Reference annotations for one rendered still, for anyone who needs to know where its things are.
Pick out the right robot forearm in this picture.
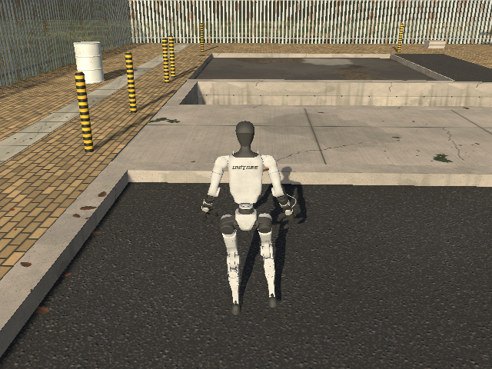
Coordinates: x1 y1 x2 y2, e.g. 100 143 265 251
277 185 293 215

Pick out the right robot hand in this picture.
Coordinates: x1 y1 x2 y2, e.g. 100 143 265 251
277 212 295 229

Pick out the robot left foot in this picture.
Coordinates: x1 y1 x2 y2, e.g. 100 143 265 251
231 295 243 315

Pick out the left robot hand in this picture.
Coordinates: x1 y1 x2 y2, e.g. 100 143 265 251
200 209 218 223

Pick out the left robot forearm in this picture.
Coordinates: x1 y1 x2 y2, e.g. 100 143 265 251
201 185 215 212

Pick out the robot left upper arm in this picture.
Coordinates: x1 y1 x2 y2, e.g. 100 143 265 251
208 155 229 197

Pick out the robot right shin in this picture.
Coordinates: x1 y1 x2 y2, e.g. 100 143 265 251
263 244 275 298

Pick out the robot right upper arm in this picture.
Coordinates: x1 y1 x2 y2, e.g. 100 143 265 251
261 155 284 198

